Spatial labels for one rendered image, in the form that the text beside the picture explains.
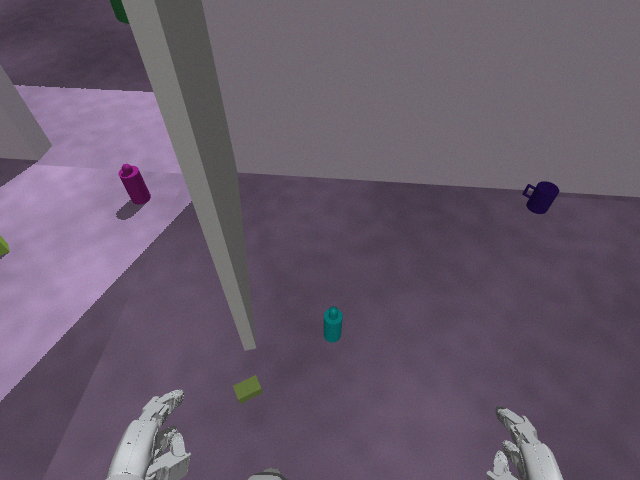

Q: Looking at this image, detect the right robot hand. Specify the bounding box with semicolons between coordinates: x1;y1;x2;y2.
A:
487;406;563;480

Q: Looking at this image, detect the left robot hand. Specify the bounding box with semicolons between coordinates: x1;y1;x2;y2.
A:
106;389;191;480

